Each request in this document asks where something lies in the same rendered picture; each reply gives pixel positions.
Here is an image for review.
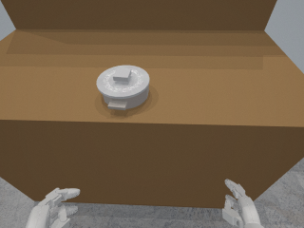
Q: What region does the knob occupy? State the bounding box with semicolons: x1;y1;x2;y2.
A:
113;68;132;82

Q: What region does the right robot hand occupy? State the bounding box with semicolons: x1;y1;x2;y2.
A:
222;179;261;228

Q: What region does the lid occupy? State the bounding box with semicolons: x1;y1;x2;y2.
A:
96;65;150;99

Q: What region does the left robot hand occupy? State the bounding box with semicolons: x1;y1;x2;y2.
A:
26;187;81;228

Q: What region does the table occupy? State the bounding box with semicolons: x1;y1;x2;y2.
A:
0;0;304;209

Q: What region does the pot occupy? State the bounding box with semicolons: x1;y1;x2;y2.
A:
103;86;149;110

